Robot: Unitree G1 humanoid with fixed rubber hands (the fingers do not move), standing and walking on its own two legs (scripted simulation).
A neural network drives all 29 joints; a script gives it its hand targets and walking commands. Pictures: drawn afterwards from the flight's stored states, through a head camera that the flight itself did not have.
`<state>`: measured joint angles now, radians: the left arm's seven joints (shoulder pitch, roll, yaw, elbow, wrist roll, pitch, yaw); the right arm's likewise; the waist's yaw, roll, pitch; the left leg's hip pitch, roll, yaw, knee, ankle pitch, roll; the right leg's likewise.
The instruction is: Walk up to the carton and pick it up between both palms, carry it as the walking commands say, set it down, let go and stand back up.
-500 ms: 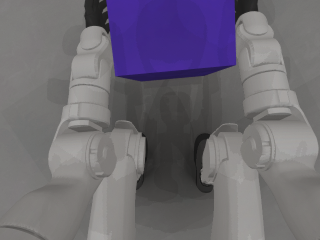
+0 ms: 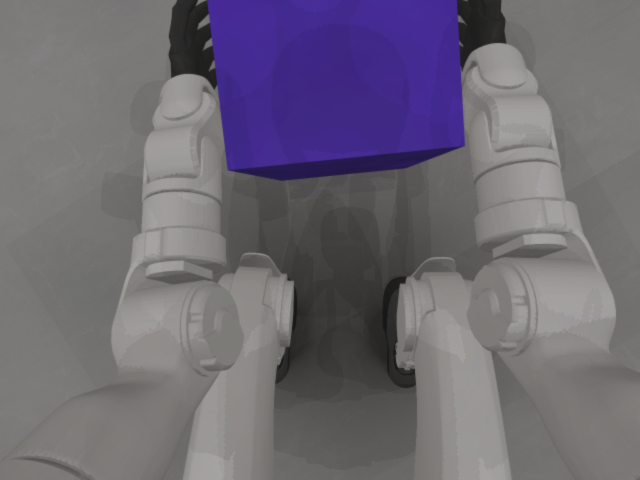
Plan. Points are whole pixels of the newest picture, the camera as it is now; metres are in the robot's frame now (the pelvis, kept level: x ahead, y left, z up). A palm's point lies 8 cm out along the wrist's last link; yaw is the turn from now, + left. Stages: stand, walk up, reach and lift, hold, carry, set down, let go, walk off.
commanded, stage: reach and lift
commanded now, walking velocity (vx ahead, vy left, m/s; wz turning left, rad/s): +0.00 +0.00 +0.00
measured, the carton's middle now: (336, 88) +0.52 +0.01 -0.17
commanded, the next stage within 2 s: none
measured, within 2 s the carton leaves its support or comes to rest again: neither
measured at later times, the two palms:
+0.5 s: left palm (158, 72) +0.49 +0.15 -0.02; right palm (517, 35) +0.51 -0.13 -0.02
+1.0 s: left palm (101, 60) +0.47 +0.15 +0.06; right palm (576, 11) +0.49 -0.13 +0.05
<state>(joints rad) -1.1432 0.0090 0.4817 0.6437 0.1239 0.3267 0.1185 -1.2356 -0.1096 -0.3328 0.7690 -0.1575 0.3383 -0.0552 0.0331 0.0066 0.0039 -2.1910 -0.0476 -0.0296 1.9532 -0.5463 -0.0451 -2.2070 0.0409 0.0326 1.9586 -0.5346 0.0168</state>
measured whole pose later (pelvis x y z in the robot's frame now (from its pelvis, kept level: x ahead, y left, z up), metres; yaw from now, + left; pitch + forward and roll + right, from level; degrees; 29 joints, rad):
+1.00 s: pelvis +0.01 -0.01 +0.11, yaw +0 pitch +41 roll +1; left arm -0.89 -0.09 0.52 0.58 0.20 0.37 0.05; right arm -0.98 0.02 -0.41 0.70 -0.24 0.38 -0.02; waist 0.04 0.00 -0.18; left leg -1.81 -0.04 -0.05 1.59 -0.50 -0.04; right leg -1.83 0.04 0.03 1.60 -0.49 0.00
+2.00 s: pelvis +0.06 +0.00 +0.24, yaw -1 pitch +28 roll +1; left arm -0.55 -0.16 0.45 0.53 0.21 0.31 0.04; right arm -0.63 0.09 -0.34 0.65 -0.23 0.30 -0.01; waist 0.05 -0.01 -0.17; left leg -1.16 -0.03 -0.04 1.08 -0.41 -0.02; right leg -1.18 0.03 0.05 1.10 -0.40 0.00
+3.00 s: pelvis +0.08 -0.01 +0.34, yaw -1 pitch +3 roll +1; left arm -0.35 -0.18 0.34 0.36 0.27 0.54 -0.01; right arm -0.38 0.16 -0.29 0.44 -0.29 0.50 0.03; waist 0.06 0.00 0.00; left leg -0.32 -0.01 -0.05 0.48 -0.22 -0.02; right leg -0.34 0.02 0.06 0.52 -0.22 -0.01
